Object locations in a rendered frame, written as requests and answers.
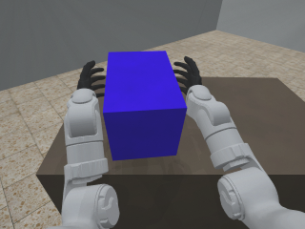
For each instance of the right robot forearm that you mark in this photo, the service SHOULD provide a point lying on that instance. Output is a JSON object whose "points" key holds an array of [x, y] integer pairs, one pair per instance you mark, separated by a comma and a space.
{"points": [[228, 151]]}

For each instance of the carton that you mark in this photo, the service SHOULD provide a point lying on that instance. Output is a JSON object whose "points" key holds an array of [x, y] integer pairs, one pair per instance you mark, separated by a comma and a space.
{"points": [[144, 110]]}

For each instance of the left robot hand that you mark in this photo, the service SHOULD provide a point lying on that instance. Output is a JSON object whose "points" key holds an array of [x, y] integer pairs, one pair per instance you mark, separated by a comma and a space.
{"points": [[85, 81]]}

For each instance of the right robot hand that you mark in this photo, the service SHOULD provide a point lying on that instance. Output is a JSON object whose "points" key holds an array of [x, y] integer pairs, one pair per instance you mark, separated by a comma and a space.
{"points": [[192, 74]]}

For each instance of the right robot upper arm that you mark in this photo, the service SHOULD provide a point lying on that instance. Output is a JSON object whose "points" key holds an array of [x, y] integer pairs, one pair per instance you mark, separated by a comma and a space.
{"points": [[248, 195]]}

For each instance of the left robot forearm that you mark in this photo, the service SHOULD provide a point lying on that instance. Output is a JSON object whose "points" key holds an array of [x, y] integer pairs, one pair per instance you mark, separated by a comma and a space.
{"points": [[83, 138]]}

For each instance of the pedestal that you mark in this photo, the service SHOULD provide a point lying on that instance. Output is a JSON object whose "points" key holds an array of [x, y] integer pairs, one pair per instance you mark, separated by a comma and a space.
{"points": [[181, 192]]}

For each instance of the left robot upper arm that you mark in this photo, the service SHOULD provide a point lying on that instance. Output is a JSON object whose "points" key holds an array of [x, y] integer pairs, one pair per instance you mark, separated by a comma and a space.
{"points": [[90, 207]]}

